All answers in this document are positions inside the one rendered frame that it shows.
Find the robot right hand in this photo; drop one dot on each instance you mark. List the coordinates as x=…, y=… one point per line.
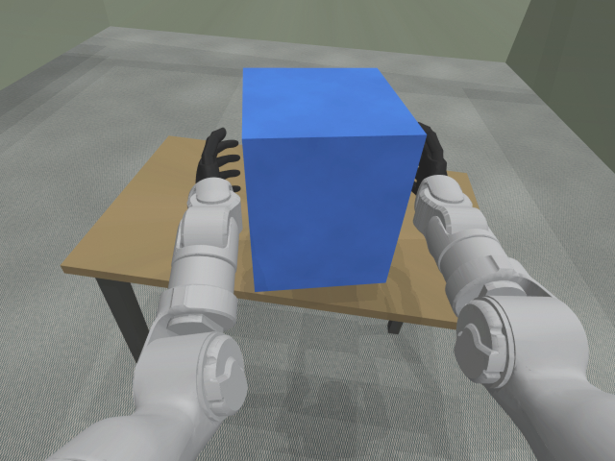
x=432, y=161

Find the robot left hand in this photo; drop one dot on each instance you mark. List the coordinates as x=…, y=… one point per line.
x=208, y=166

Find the left robot upper arm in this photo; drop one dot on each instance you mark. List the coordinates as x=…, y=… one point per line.
x=184, y=388

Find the right robot forearm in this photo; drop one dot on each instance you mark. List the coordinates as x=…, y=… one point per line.
x=467, y=253

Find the table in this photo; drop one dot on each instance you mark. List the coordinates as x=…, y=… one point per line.
x=133, y=242

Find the right robot upper arm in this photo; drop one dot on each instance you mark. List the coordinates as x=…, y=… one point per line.
x=530, y=353

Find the carton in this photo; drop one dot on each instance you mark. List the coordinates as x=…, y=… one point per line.
x=330, y=158

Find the left robot forearm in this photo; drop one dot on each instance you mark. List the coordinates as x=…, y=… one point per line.
x=200, y=296

